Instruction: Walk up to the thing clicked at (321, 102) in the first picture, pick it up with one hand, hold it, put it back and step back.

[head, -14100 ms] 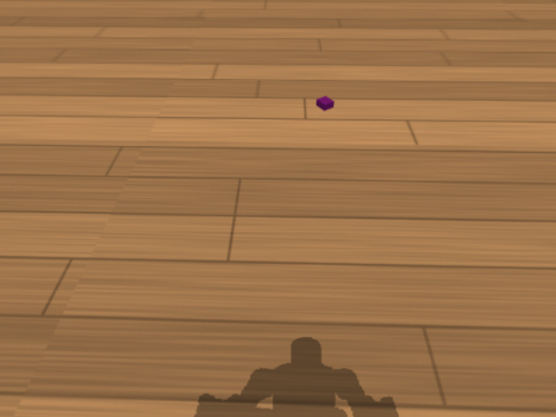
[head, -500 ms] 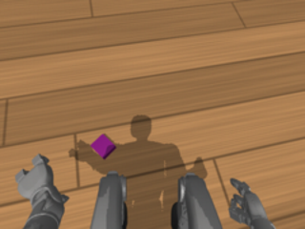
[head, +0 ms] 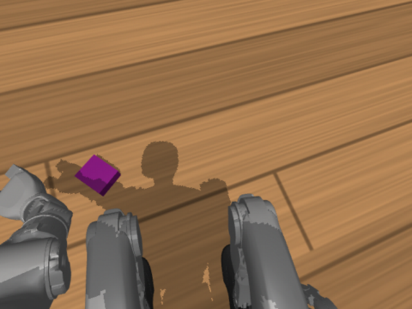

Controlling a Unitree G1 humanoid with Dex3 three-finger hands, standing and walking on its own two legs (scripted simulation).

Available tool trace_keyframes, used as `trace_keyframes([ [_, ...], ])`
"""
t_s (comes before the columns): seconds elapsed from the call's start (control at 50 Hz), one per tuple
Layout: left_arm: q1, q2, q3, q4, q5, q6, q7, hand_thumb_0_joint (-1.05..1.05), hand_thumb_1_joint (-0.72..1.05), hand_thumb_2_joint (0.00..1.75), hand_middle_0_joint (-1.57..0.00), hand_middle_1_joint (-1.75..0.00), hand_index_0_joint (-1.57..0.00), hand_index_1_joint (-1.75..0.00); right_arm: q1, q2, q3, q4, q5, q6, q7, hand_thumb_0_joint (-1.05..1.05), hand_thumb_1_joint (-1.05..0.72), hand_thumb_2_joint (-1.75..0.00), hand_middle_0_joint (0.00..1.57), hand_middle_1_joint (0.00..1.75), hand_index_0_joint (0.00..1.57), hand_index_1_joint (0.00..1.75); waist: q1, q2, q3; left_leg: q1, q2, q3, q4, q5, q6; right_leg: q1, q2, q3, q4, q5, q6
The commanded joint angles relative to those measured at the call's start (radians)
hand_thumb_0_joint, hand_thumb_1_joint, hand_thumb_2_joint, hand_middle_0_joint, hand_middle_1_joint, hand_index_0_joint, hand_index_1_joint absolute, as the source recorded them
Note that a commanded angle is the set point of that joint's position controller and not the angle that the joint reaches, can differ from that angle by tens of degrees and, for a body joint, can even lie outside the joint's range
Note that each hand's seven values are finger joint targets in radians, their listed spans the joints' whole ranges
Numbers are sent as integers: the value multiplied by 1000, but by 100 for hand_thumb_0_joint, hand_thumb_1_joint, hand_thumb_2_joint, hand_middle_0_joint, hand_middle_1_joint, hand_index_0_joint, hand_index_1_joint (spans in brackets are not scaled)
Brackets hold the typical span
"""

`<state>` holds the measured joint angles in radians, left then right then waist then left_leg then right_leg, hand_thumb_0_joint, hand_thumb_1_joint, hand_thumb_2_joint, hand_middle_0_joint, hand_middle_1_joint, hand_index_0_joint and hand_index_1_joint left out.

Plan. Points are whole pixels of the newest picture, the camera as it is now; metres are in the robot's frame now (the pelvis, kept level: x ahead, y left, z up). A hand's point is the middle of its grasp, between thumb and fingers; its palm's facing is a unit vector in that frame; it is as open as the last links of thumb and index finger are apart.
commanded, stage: rise first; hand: left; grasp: from above
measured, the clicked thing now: (98, 175) +0.48 +0.26 -0.36
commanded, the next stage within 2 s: none
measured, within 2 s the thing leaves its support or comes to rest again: neither
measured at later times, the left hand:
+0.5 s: hand (61, 189) +0.40 +0.30 -0.21, palm faces -0.22 -0.36 -0.90, open 14.3 cm
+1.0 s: hand (68, 181) +0.43 +0.29 -0.23, palm faces -0.20 -0.38 -0.90, open 14.3 cm
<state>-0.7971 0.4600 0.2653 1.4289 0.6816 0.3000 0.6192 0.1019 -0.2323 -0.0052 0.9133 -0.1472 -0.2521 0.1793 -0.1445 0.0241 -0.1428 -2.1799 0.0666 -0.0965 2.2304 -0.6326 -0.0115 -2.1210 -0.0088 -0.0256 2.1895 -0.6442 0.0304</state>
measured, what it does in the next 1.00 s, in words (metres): lowers itself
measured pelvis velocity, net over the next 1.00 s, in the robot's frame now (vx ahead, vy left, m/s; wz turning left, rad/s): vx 0.01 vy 0.00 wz -0.05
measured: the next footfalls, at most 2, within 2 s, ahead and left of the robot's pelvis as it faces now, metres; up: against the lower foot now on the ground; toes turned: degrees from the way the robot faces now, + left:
none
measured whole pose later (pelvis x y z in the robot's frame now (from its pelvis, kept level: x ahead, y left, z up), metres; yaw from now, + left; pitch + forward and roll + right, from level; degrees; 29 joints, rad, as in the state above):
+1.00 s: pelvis +0.01 +0.00 -0.05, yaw -3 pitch +32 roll -6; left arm -1.00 0.63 0.42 1.65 0.80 0.24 0.66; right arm 0.17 -0.31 0.03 0.93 -0.20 -0.32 0.33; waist -0.24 0.01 0.00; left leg -2.33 0.07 -0.16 2.42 -0.66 -0.03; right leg -2.26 0.01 -0.06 2.35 -0.66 0.03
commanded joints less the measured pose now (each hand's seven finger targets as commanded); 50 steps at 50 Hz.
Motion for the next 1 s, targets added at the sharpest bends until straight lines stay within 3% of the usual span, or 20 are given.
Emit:
trace_keyframes([
  [0.0,-260,229,-21,-19,50,-6,7,0,-57,108,-13,-90,-9,-95,128,-240,-56,-52,23,-40,7,0,-88,-89,20,30,20,30,-5,178,-553,476,-30,52,-254,-25,14,187,17,-87,-239,23,-60],
  [0.08,-323,297,26,-45,98,-28,24,0,-60,110,-11,-92,-7,-96,184,-254,-51,-34,14,-46,24,0,-88,-89,20,30,20,30,-10,161,-558,410,-33,64,-209,23,20,209,20,-85,-211,69,-56],
  [0.12,-289,261,12,24,115,-25,28,0,-61,110,-11,-92,-7,-96,188,-261,-50,-37,13,-52,34,0,-88,-89,20,30,20,30,-19,164,-549,421,-30,61,-200,54,16,194,20,-92,-188,96,-58],
  [0.32,-388,325,60,50,132,-51,54,0,-61,110,-9,-96,-5,-100,233,-266,-53,-17,-10,-63,70,0,-88,-90,20,30,20,30,-43,186,-563,367,-31,96,-122,71,24,223,29,-91,-167,103,-54],
  [0.36,-416,368,91,25,133,-59,59,0,-61,108,-9,-95,-6,-99,238,-278,-57,-12,-13,-66,75,0,-88,-90,20,30,20,30,-45,176,-581,348,-31,96,-111,66,26,231,32,-92,-165,95,-51],
  [0.46,-396,340,89,91,137,-52,66,0,-61,108,-9,-97,-5,-100,244,-270,-52,-3,-21,-68,87,0,-89,-90,20,30,20,30,-62,148,-560,325,-28,99,-73,97,29,243,36,-91,-160,131,-44],
  [0.54,-427,370,114,76,137,-54,86,0,-61,110,-8,-95,-4,-99,250,-284,-51,12,-30,-74,98,0,-88,-89,20,30,20,30,-63,190,-547,345,-26,83,-86,76,22,209,38,-108,-147,107,-50],
  [0.58,-434,349,104,110,133,-52,85,0,-61,109,-8,-96,-5,-100,255,-287,-46,8,-33,-78,106,0,-89,-89,20,30,20,30,-85,192,-521,348,-23,73,-81,81,21,189,39,-116,-137,113,-51],
  [0.6,-466,377,122,74,127,-59,90,0,-61,109,-9,-96,-5,-100,265,-293,-47,22,-36,-78,109,0,-89,-90,20,30,20,30,-87,187,-538,335,-23,73,-71,91,23,203,40,-117,-135,126,-49],
  [0.64,-422,348,107,141,123,-52,89,0,-61,108,-8,-98,-5,-101,256,-291,-39,8,-35,-78,115,0,-89,-90,20,30,20,30,-84,177,-519,320,-24,74,-64,99,24,212,42,-115,-136,131,-47],
  [0.66,-453,413,152,76,122,-60,96,0,-61,109,-8,-96,-4,-100,271,-303,-43,22,-35,-78,115,0,-89,-90,20,30,20,30,-76,184,-549,330,-23,71,-59,109,25,219,42,-118,-131,142,-46],
  [0.68,-458,412,148,78,126,-58,95,0,-61,109,-9,-95,-5,-99,278,-295,-38,20,-38,-75,117,0,-89,-90,20,30,20,30,-80,200,-553,349,-21,72,-57,128,21,221,42,-119,-125,158,-49],
  [0.7,-420,360,110,145,124,-52,90,0,-61,108,-8,-97,-5,-101,255,-297,-36,14,-38,-76,122,0,-89,-90,20,30,20,30,-83,203,-524,328,-22,71,-62,105,20,202,41,-122,-116,135,-52],
  [0.72,-487,399,120,86,136,-59,85,0,-61,109,-8,-97,-5,-101,285,-292,-35,35,-44,-79,126,0,-89,-90,20,30,20,30,-107,211,-526,339,-23,67,-51,114,21,200,44,-124,-118,151,-49],
  [0.74,-473,405,134,81,127,-63,84,0,-61,109,-8,-96,-5,-100,283,-303,-38,22,-37,-77,126,0,-89,-90,20,30,20,30,-85,219,-532,354,-20,65,-57,124,18,198,46,-126,-116,155,-51],
  [0.76,-471,411,132,99,133,-61,83,0,-61,107,-9,-97,-5,-101,301,-292,-29,42,-42,-77,130,0,-89,-90,20,30,20,30,-100,219,-525,345,-22,66,-46,132,19,205,45,-126,-110,165,-52],
  [0.86,-447,419,140,98,132,-63,78,0,-61,108,-8,-97,-5,-101,288,-315,-31,28,-38,-75,143,0,-89,-90,20,30,20,30,-82,230,-538,338,-22,57,-57,117,19,206,48,-136,-97,151,-55],
  [0.9,-417,393,129,154,133,-53,79,0,-61,107,-8,-97,-5,-100,269,-323,-26,11,-34,-76,145,0,-89,-90,20,30,20,30,-88,229,-521,342,-21,53,-52,104,20,184,50,-139,-98,141,-55],
  [0.92,-482,436,137,87,144,-61,80,0,-61,107,-8,-96,-5,-100,299,-317,-24,33,-41,-77,147,0,-89,-90,20,30,20,30,-111,241,-507,329,-23,52,-44,114,22,187,49,-138,-92,157,-54],
  [0.98,-444,430,141,138,146,-60,87,0,-61,106,-8,-98,-5,-101,274,-326,-21,18,-38,-79,152,0,-89,-90,20,30,20,30,-96,210,-502,297,-25,54,-37,77,29,191,53,-138,-103,117,-53],
])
